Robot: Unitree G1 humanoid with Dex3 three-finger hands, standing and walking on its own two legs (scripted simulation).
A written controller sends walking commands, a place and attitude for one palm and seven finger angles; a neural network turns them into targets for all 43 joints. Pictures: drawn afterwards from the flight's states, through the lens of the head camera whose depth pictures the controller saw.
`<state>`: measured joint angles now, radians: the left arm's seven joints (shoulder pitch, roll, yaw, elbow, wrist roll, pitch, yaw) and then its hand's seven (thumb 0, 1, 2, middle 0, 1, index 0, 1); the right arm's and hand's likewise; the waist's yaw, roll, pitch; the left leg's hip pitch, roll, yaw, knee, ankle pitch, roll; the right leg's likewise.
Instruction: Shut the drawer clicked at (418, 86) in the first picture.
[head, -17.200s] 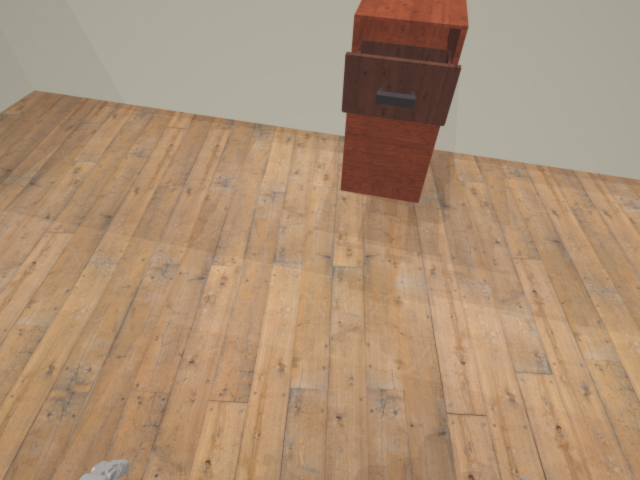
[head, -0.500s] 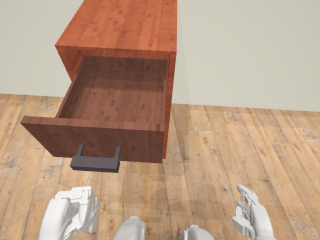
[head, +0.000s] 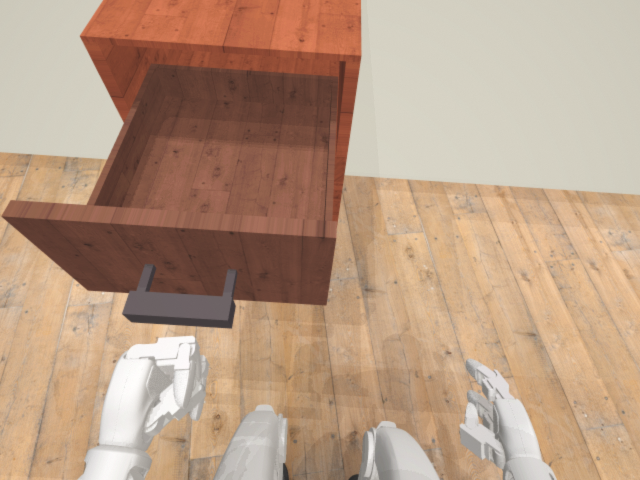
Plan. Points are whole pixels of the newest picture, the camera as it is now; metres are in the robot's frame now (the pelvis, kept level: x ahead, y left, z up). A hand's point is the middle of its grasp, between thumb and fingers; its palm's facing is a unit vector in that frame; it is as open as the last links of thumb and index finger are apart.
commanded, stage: bring the fist close to the handle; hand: left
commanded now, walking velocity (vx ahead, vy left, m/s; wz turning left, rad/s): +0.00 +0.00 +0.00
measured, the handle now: (185, 291) +0.32 +0.18 +0.04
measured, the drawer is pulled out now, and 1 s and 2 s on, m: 0.29 0.28 0.15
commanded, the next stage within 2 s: push the drawer shut in 0.34 s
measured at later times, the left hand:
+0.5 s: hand (196, 394) +0.21 +0.14 +0.05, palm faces +0.00 -1.00 -0.03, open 3.3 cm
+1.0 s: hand (206, 361) +0.24 +0.14 +0.04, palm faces -0.03 -1.00 -0.05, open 3.1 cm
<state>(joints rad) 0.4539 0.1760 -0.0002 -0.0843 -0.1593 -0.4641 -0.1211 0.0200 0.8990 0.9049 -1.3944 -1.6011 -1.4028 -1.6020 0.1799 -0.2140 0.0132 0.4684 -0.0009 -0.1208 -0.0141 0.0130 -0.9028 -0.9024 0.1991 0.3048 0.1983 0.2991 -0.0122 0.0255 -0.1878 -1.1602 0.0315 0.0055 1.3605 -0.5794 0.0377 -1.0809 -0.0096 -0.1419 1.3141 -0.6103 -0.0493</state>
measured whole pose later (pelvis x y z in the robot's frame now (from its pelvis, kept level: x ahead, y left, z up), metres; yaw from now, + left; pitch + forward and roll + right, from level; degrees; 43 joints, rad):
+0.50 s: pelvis +0.00 +0.00 +0.00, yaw +0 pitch +21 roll -3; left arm 0.52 0.17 -0.03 -0.14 -0.14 -0.48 -0.08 0.02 0.90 0.90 -1.39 -1.60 -1.40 -1.60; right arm 0.18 -0.21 0.01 0.44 0.00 -0.08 0.00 0.01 -0.90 -0.90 0.20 0.30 0.20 0.30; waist -0.01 0.03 -0.20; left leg -1.15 0.03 0.00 1.35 -0.58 0.04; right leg -1.07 -0.01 -0.14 1.31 -0.61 -0.05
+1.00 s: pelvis +0.00 -0.01 +0.00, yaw +0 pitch +22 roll -3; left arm 0.32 0.21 0.00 0.01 -0.16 -0.46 -0.09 -0.01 0.84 0.93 -1.39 -1.60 -1.40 -1.60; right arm 0.21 -0.24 0.03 0.49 0.00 -0.09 -0.02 0.01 -0.90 -0.90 0.20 0.30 0.20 0.30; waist -0.02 0.03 -0.19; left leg -1.15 0.03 0.00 1.34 -0.56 0.03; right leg -1.07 -0.01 -0.15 1.29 -0.60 -0.06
